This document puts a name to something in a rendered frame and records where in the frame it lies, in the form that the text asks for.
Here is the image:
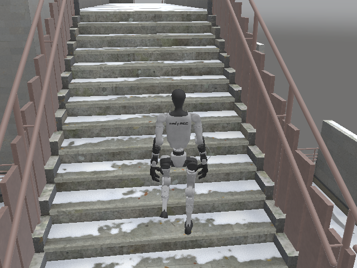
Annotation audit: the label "stairs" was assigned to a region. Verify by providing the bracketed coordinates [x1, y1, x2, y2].
[45, 14, 287, 268]

